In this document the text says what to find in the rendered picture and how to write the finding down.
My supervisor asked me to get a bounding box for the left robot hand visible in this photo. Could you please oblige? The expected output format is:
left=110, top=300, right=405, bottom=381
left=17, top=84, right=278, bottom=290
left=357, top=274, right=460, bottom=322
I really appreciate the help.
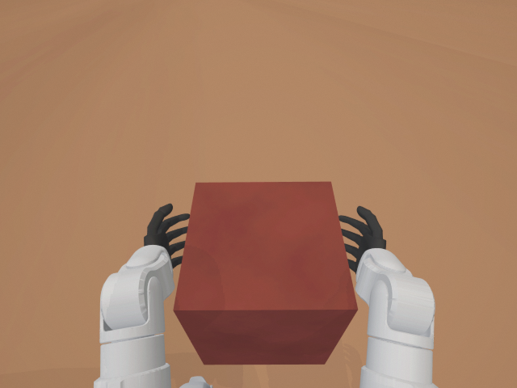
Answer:
left=144, top=204, right=190, bottom=268

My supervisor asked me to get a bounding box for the left robot forearm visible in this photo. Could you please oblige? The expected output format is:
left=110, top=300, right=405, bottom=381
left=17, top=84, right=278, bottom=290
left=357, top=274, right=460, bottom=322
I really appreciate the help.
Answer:
left=94, top=245, right=175, bottom=388

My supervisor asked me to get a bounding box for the right robot forearm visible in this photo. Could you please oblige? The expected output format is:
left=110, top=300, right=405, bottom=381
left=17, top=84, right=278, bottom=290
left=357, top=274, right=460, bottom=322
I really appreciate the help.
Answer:
left=355, top=248, right=439, bottom=388

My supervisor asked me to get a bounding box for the robot left shin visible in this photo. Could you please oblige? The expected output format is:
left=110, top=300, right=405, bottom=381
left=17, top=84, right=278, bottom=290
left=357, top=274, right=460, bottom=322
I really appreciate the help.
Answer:
left=189, top=376, right=207, bottom=383

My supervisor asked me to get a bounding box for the right robot hand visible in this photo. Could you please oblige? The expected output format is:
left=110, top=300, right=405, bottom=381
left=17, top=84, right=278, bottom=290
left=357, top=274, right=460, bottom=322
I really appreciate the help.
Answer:
left=338, top=206, right=386, bottom=274

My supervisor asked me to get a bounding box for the carton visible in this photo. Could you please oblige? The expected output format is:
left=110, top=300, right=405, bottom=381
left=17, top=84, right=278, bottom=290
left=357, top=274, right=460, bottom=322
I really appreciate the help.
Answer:
left=173, top=182, right=358, bottom=365

